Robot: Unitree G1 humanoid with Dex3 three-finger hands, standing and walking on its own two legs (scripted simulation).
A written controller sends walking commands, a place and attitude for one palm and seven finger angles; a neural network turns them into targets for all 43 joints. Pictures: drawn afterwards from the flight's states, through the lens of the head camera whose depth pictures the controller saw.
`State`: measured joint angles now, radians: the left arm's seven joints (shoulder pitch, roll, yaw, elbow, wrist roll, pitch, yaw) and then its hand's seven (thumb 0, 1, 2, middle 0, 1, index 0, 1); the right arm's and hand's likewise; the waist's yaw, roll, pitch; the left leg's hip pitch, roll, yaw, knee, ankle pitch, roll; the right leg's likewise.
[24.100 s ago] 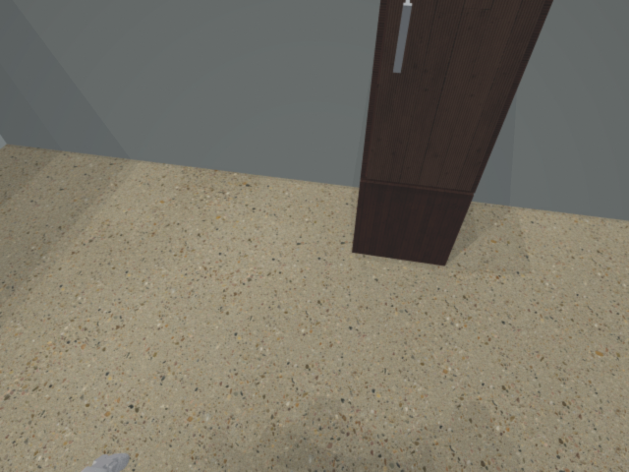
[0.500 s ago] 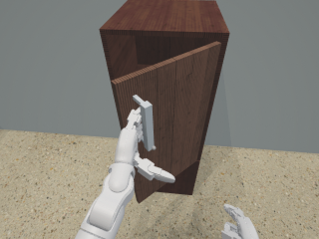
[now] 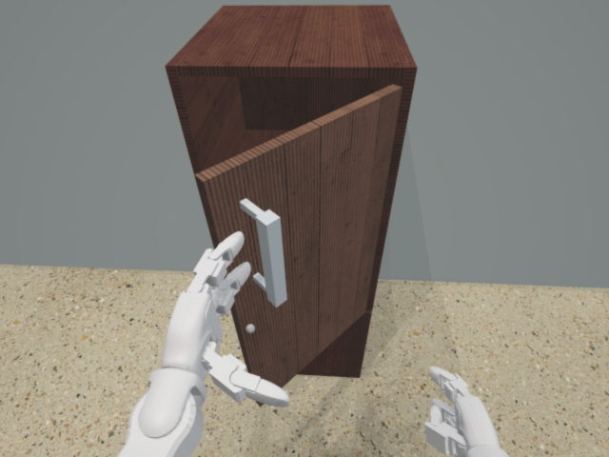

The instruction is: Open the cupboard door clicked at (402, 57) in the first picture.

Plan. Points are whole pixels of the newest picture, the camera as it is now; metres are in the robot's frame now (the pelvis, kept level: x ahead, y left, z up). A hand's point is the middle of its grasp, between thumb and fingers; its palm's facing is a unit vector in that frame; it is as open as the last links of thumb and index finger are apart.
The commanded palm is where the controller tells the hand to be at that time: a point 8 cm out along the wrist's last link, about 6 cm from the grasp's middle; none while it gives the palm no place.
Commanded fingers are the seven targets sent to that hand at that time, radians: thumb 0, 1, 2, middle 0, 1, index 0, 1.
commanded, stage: slide the hand sideways off the handle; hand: left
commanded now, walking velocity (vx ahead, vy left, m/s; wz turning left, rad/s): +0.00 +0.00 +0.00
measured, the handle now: (263, 254) +0.33 +0.09 +0.13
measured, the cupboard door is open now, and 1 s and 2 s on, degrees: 47 47 47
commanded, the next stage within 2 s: draw the hand back to the body in 0.54 s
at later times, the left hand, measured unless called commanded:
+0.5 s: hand (202, 367) +0.18 +0.13 +0.12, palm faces +0.03 -1.00 -0.05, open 16.3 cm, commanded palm +0.14 +0.18 +0.13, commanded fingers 0.00 -0.50 0.30 -0.15 -0.30 -0.15 -0.30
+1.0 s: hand (154, 359) +0.18 +0.17 +0.13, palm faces +0.02 -1.00 -0.07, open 16.4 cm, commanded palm +0.14 +0.23 +0.15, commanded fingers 0.00 -0.50 0.30 -0.15 -0.30 -0.15 -0.30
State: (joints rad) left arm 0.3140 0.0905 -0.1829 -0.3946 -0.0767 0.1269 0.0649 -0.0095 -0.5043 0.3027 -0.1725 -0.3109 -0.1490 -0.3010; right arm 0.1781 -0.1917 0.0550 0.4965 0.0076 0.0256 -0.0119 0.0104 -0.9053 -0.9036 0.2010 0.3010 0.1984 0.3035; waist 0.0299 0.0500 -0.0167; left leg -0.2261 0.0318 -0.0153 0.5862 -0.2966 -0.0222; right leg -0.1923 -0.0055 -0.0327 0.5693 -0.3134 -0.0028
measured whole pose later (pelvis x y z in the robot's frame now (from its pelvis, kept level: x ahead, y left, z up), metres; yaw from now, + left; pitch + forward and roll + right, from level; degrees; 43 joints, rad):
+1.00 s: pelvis +0.00 +0.01 -0.01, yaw +1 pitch -1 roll -2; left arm 0.52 0.23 0.13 -0.52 -0.26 0.05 -0.18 -0.01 -0.50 0.30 -0.15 -0.30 -0.15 -0.30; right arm 0.27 -0.21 0.06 0.53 0.05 -0.22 -0.08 0.01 -0.90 -0.90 0.20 0.30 0.20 0.30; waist 0.05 0.06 -0.06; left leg -0.33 0.03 -0.04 0.72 -0.36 -0.01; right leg -0.27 -0.01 -0.05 0.66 -0.37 0.01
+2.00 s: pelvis +0.03 +0.01 +0.01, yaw -1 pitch -4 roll +0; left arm 0.45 0.32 0.33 -0.38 -0.06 -0.07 0.12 0.01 0.81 0.87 -0.21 -0.30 -0.20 -0.30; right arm 0.19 -0.22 0.01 0.63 -0.01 -0.09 -0.08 0.01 -0.90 -0.90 0.20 0.30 0.20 0.30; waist 0.07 0.06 0.02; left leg -0.10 0.03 0.01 0.42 -0.26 -0.02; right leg -0.06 0.00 -0.01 0.39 -0.26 0.01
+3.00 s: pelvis -0.09 +0.03 -0.01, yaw -2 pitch -2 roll -1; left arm 0.54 0.38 0.43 -0.52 -0.01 -0.21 0.15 0.02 0.89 0.90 -0.21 -0.30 -0.21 -0.30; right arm 0.21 -0.21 0.00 0.54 0.01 -0.06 -0.07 0.01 -0.90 -0.90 0.20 0.30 0.20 0.30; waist 0.01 0.01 0.06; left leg -0.43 0.02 0.03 0.68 -0.30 0.03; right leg -0.38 -0.02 0.01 0.59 -0.18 0.04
